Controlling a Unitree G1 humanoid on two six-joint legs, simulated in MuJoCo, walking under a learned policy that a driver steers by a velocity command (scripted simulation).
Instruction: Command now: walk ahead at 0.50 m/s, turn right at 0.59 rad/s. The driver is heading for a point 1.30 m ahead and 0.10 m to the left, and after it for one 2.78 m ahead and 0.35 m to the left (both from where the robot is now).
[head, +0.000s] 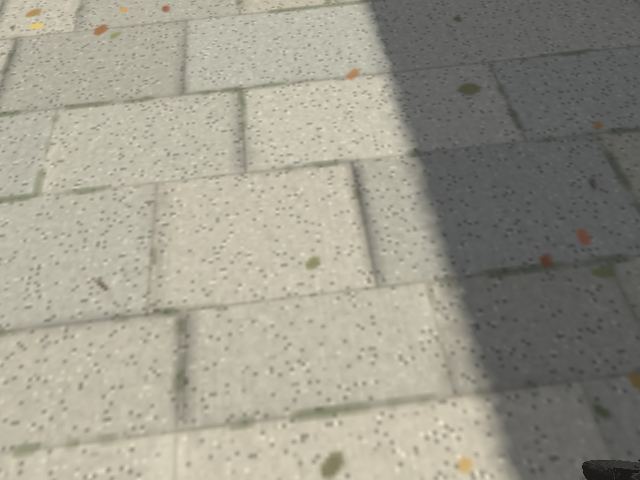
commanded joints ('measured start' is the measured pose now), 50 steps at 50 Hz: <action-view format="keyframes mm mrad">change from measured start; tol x16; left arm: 1 -17 183 51 -65 -6 -12 18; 13 195 104 8 -14 -4 -5 25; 16 -36 160 27 -54 11 15 30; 50 -213 88 9 56 19 39 21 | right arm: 1 -88 -43 -4 -75 6 -11 9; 8 -110 -91 -16 -92 17 -38 35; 13 301 -175 -55 11 7 -31 36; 21 49 -76 -2 30 -6 -4 25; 50 99 -74 25 220 9 101 -18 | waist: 1 -2 -100 -30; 10 -70 -149 -87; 13 -106 225 -392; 17 -50 29 -108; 50 -76 -35 -92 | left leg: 1 105 -58 32 -194 183 -15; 10 370 -86 61 -394 108 111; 12 986 268 -435 -341 356 364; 13 994 322 -617 -437 283 388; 17 543 173 -194 -474 524 286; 22 441 108 -25 -505 700 283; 32 366 -69 72 -438 -185 78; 50 482 -47 70 -390 40 55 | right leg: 1 -72 -196 169 -119 135 -131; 7 78 -271 263 -12 120 -105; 10 108 -212 236 184 407 -54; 11 8 -152 180 425 339 -7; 13 -457 7 126 932 -451 107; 14 -502 -36 138 992 -398 115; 29 43 -145 -31 61 176 97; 31 151 -267 86 110 408 22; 33 47 -204 51 116 156 29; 50 46 -162 12 144 355 46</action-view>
